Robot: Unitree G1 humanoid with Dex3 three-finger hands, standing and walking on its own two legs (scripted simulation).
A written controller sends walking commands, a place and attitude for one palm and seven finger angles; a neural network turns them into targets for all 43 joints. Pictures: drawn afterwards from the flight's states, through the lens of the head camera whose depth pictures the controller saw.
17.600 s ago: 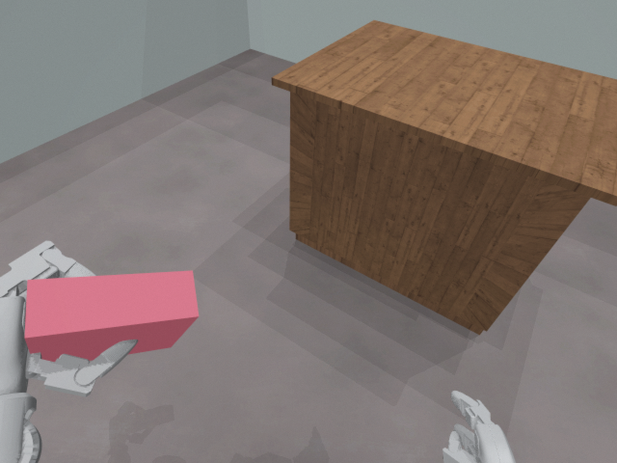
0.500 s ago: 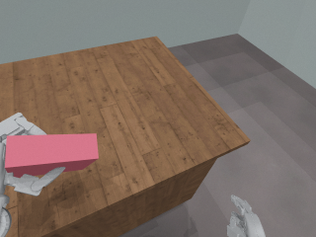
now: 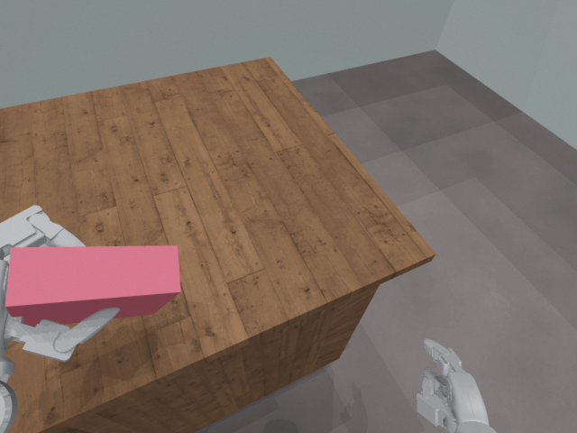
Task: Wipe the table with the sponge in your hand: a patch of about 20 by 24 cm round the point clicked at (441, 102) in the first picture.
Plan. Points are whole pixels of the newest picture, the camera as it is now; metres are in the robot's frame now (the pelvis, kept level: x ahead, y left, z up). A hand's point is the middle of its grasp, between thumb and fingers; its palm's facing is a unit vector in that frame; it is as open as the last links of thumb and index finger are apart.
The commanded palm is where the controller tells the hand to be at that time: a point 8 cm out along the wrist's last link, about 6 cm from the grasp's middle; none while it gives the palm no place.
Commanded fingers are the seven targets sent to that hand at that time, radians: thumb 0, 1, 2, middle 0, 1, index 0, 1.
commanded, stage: shuffle to correct the standing spot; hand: left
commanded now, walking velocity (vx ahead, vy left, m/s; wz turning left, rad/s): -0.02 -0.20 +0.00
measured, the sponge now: (121, 286) +0.24 +0.20 +0.13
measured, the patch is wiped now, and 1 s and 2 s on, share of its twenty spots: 0.00 0.00 0.00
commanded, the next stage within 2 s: none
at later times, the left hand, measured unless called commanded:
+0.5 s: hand (72, 296) +0.21 +0.23 +0.16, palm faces +0.30 -0.86 -0.41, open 9.0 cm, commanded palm +0.15 +0.27 +0.18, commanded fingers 0.00 0.10 1.30 -1.20 -1.60 -1.20 -1.60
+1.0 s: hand (63, 301) +0.21 +0.23 +0.16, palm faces +0.30 -0.86 -0.42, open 9.0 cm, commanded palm +0.15 +0.27 +0.18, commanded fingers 0.00 0.10 1.30 -1.20 -1.60 -1.20 -1.60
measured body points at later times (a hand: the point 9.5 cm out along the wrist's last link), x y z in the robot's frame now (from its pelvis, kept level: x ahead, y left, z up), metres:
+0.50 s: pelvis -0.01 -0.01 -0.01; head +0.02 +0.01 +0.44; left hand +0.19 +0.27 +0.18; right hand +0.16 -0.25 -0.09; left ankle +0.01 +0.14 -0.74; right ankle -0.01 -0.07 -0.74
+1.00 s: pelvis -0.01 -0.01 -0.01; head +0.02 +0.01 +0.44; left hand +0.18 +0.28 +0.18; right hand +0.17 -0.23 -0.08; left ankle +0.01 +0.14 -0.74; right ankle -0.01 -0.07 -0.74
